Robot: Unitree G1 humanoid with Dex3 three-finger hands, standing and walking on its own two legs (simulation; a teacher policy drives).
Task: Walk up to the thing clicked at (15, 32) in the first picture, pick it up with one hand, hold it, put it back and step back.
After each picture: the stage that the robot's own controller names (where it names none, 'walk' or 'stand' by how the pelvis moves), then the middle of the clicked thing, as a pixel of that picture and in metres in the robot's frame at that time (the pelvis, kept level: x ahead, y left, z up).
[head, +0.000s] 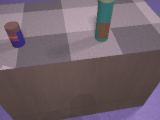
stand; (15, 35) +0.65 +0.35 -0.02
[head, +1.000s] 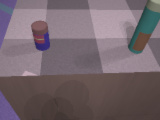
walk; (41, 36) +0.58 +0.18 +0.01
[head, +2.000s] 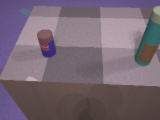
stand; (47, 43) +0.57 +0.19 -0.01
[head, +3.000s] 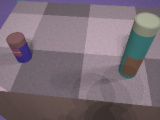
stand; (20, 48) +0.50 +0.28 +0.01
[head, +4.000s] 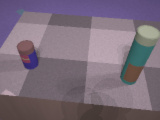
stand; (28, 55) +0.51 +0.25 -0.02
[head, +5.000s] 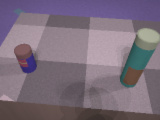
stand; (26, 59) +0.49 +0.25 -0.02
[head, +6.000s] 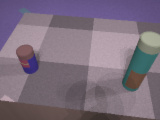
stand; (28, 59) +0.49 +0.25 -0.02
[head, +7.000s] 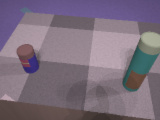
stand; (28, 59) +0.49 +0.25 -0.02
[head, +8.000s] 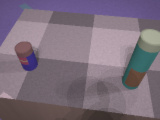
rise first; (26, 56) +0.49 +0.25 -0.02
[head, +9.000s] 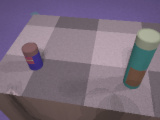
rise first; (33, 56) +0.51 +0.27 -0.02
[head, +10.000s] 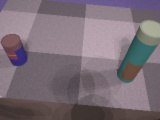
go down; (15, 50) +0.49 +0.25 -0.01
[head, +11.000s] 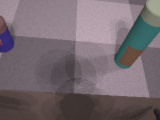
go down; out of the picture +0.50 +0.26 +0.03
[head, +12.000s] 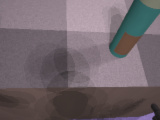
close in; out of the picture +0.50 +0.27 +0.06
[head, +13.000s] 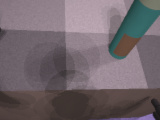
close; out of the picture +0.51 +0.26 +0.06
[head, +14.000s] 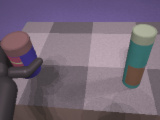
lift; (23, 56) +0.32 +0.18 +0.21
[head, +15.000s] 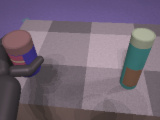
hold; (23, 55) +0.33 +0.18 +0.20
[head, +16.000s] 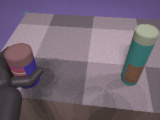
hold; (24, 67) +0.32 +0.19 +0.15
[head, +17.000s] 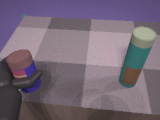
hold; (25, 71) +0.33 +0.20 +0.12
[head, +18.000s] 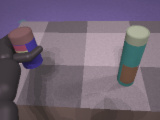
crouch; (27, 48) +0.40 +0.18 +0.16
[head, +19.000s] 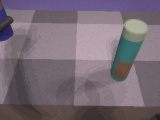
lower; out of the picture +0.48 +0.24 +0.19
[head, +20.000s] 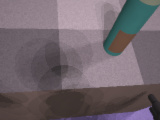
lower; out of the picture +0.52 +0.27 +0.07
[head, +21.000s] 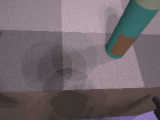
lower; out of the picture +0.50 +0.26 +0.06
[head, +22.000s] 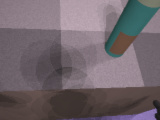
lower; out of the picture +0.51 +0.27 +0.06
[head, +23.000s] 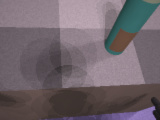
lower; out of the picture +0.51 +0.28 +0.07
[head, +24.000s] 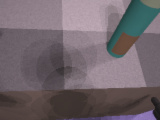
open; out of the picture +0.51 +0.28 +0.06
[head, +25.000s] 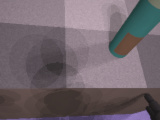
sink last; out of the picture +0.51 +0.27 +0.06
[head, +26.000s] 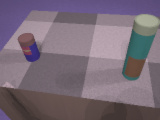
sink last; (29, 47) +0.54 +0.28 +0.03
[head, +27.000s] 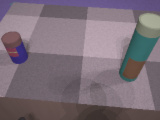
stand; (15, 48) +0.50 +0.27 +0.03
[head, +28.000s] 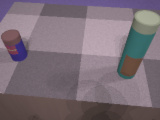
stand; (15, 46) +0.52 +0.28 +0.03
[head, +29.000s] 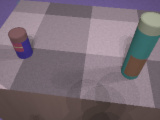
stand; (21, 43) +0.52 +0.27 +0.03
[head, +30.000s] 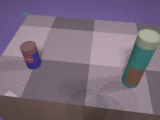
stand; (31, 55) +0.52 +0.25 -0.02
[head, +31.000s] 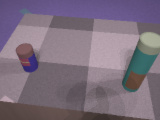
stand; (27, 58) +0.50 +0.25 -0.02
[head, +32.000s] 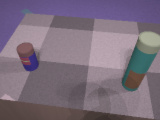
stand; (28, 57) +0.51 +0.25 -0.03
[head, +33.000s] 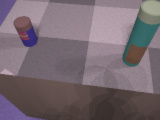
walk; (26, 32) +0.57 +0.26 +0.00
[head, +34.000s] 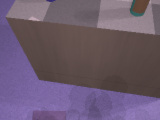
walk; out of the picture +0.84 +0.18 +0.01
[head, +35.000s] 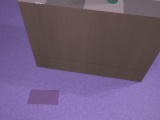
stand; out of the picture +1.16 +0.24 +0.00
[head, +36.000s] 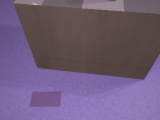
stand; out of the picture +1.12 +0.26 -0.01
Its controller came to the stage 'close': yes
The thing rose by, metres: 0.24
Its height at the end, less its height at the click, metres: +0.00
